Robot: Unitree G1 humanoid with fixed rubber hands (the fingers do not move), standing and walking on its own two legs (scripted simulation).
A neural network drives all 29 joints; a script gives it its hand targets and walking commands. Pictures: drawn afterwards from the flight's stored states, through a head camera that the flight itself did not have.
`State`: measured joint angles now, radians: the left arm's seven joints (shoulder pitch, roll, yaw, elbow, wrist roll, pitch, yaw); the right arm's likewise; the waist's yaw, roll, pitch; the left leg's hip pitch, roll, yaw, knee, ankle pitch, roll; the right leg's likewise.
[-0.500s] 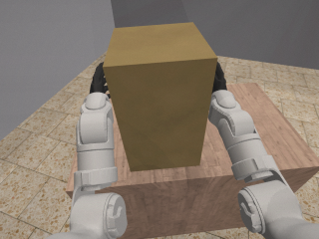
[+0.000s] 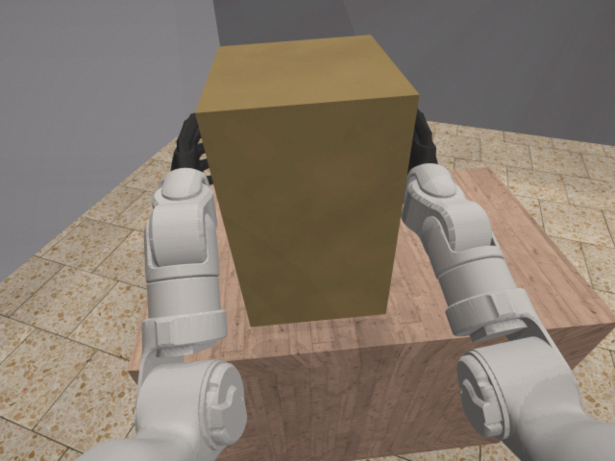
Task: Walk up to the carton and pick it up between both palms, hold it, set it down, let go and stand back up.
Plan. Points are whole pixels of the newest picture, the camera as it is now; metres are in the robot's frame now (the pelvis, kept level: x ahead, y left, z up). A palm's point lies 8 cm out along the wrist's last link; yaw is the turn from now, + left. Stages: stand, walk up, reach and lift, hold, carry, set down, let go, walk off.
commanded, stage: reach and lift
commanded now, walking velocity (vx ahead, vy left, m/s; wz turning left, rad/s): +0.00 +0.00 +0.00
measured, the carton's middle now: (307, 188) +0.38 -0.03 +0.20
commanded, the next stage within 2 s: hold in 0.20 s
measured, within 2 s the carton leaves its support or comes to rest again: neither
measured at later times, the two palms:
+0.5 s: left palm (187, 166) +0.38 +0.11 +0.25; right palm (423, 148) +0.37 -0.16 +0.25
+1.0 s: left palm (177, 167) +0.37 +0.12 +0.25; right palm (418, 142) +0.36 -0.15 +0.26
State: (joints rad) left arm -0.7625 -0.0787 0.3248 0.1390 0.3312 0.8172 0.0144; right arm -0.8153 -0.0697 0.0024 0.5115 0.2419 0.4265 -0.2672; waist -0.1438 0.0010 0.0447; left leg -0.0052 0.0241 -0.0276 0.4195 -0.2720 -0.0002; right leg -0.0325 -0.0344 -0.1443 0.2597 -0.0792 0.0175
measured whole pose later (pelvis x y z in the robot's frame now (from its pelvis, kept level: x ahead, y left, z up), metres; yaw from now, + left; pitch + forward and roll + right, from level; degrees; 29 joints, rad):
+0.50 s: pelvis -0.01 -0.01 +0.00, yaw +0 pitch -7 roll -2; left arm -0.84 -0.04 0.36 0.23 0.32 0.84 -0.01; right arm -0.92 -0.08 -0.02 0.57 0.25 0.50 -0.29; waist -0.13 0.00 0.00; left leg -0.04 0.03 -0.03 0.41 -0.25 -0.01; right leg -0.08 -0.03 -0.15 0.28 -0.08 0.00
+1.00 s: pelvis +0.00 -0.01 +0.00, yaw +0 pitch -8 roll -2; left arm -0.82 -0.05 0.37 0.17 0.32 0.88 -0.02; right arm -0.92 -0.08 -0.01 0.54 0.28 0.56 -0.30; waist -0.11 0.01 -0.01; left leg -0.03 0.03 -0.03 0.43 -0.27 -0.01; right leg -0.07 -0.03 -0.14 0.29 -0.09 0.01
